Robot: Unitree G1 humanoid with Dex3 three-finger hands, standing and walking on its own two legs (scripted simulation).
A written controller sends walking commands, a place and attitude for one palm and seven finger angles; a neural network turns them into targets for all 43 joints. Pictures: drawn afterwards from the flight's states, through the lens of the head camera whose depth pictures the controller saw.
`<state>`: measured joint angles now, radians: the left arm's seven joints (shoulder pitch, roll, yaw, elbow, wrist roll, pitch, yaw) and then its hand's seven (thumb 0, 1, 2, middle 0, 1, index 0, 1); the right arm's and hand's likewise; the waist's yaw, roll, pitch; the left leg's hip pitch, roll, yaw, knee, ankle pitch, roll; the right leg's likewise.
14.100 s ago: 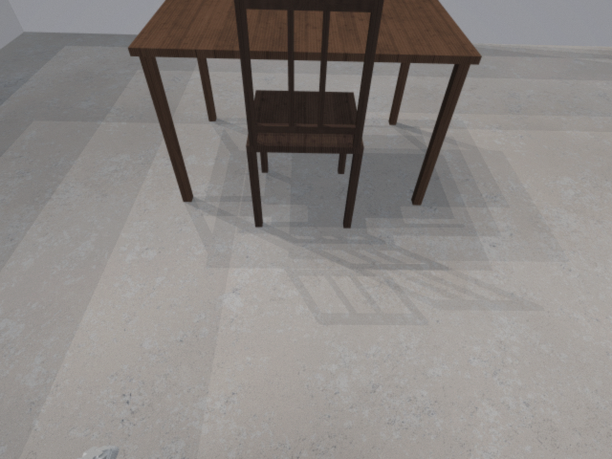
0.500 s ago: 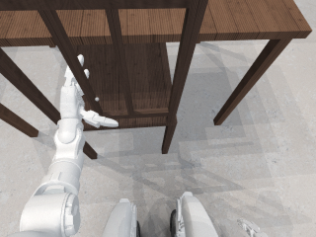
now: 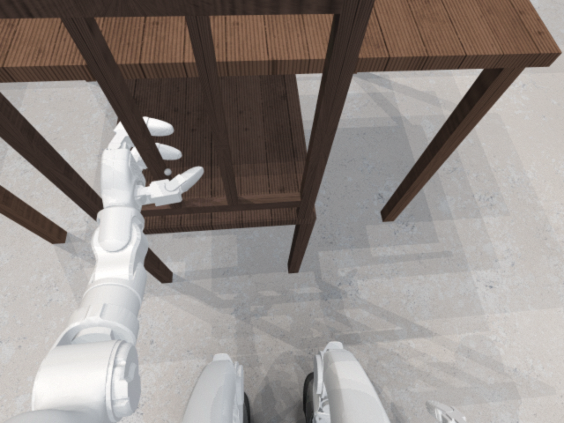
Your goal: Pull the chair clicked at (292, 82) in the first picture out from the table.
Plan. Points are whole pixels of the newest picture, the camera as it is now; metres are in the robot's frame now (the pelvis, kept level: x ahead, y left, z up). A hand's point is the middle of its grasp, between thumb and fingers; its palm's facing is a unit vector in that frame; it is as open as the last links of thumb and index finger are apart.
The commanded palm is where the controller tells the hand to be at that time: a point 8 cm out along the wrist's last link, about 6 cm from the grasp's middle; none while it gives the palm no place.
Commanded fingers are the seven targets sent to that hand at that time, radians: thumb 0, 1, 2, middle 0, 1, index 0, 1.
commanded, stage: hook a spindle and tug to test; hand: left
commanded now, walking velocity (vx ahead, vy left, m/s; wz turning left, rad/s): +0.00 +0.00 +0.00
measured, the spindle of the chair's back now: (144, 142) +0.48 +0.17 +0.06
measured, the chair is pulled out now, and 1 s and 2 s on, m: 0.00 0.03 0.13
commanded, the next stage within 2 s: step backward, pulling the chair out in 0.80 s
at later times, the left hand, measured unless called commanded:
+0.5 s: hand (171, 180) +0.44 +0.14 +0.03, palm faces +0.06 -1.00 -0.03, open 5.2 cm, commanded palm +0.40 +0.18 +0.02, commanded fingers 0.00 0.90 0.90 -0.50 -1.45 -0.50 -1.45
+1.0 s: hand (172, 189) +0.42 +0.14 +0.03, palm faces +0.04 -0.99 -0.11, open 5.3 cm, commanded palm +0.39 +0.19 +0.03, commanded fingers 0.00 0.90 0.90 -0.50 -1.45 -0.50 -1.45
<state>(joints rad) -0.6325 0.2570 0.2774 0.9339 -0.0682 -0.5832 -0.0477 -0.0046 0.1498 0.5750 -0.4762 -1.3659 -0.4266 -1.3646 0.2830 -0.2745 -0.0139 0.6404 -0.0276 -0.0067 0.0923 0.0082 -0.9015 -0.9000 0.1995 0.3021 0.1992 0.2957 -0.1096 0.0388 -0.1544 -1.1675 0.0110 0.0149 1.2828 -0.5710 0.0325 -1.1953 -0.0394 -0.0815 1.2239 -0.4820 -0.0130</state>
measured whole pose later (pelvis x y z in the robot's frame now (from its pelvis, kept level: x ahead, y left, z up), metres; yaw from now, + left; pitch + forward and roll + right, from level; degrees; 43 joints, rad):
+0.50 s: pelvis +0.02 +0.00 +0.01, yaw -1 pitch +26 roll -2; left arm -0.47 0.20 0.21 0.73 -0.10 -0.53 0.00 0.01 0.78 0.80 -0.44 -1.45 -0.39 -1.45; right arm 0.28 -0.26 -0.03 0.60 -0.02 -0.01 0.12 0.01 -0.90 -0.90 0.20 0.30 0.20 0.30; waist -0.09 0.05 -0.16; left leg -1.11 0.01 0.03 1.24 -0.58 0.04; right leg -1.15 -0.03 -0.07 1.18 -0.49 0.00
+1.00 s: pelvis +0.02 +0.00 +0.04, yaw +1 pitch +19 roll -1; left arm -0.39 0.20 0.15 0.61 -0.07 -0.35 0.02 0.03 0.76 0.80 -0.45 -1.36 -0.40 -1.45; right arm 0.20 -0.23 -0.03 0.55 0.04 0.07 0.02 0.01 -0.90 -0.90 0.20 0.30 0.20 0.30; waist -0.08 0.04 -0.03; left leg -0.91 0.00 0.02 1.12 -0.55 0.03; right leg -0.95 -0.04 -0.07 1.09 -0.47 -0.01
